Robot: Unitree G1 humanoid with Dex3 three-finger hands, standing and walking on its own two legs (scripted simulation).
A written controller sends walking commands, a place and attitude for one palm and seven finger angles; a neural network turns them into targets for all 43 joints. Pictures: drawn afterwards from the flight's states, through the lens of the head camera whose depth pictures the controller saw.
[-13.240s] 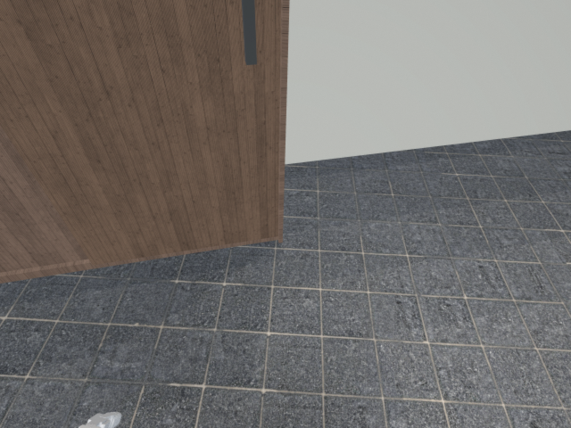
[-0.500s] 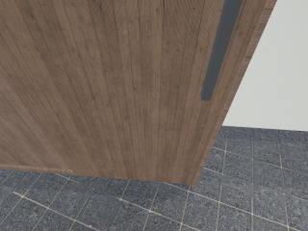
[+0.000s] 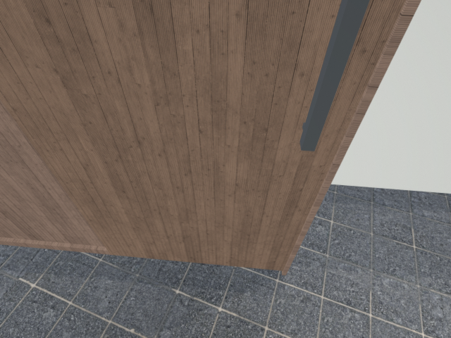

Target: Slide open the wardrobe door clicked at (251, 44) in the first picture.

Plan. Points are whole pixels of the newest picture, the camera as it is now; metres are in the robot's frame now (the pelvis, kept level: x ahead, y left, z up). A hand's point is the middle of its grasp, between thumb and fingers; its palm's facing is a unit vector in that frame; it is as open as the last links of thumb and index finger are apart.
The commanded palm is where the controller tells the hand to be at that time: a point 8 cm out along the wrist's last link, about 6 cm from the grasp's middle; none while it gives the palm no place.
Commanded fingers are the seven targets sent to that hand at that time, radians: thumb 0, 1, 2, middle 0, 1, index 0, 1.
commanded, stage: look again from close up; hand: right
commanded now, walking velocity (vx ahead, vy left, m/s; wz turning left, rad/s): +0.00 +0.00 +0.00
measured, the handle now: (325, 75) +0.50 -0.13 +0.23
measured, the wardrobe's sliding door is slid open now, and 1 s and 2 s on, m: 0.00 0.00 0.00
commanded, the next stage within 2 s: raise the hand with hooked fingers in 0.04 s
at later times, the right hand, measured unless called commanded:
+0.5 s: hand (318, 291) +0.21 -0.13 +0.02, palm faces +0.00 +1.00 +0.00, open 8.2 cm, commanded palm +0.13 -0.22 +0.00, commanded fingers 0.00 -0.46 -0.71 0.23 0.58 0.23 0.58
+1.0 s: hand (374, 259) +0.23 -0.19 +0.10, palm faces +0.09 +0.99 -0.10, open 11.2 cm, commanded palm +0.18 -0.24 +0.11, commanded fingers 0.00 0.13 -0.46 0.27 0.96 0.27 0.96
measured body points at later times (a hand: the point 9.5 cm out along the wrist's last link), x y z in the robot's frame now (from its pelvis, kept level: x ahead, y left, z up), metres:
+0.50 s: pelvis +0.01 +0.04 -0.03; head +0.00 +0.02 +0.42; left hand +0.21 +0.29 -0.06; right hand +0.20 -0.19 +0.02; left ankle +0.02 +0.14 -0.74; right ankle +0.02 -0.06 -0.74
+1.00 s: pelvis +0.02 +0.07 -0.02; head +0.02 +0.09 +0.43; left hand +0.18 +0.29 -0.11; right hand +0.22 -0.25 +0.11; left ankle +0.02 +0.14 -0.74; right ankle +0.02 -0.06 -0.74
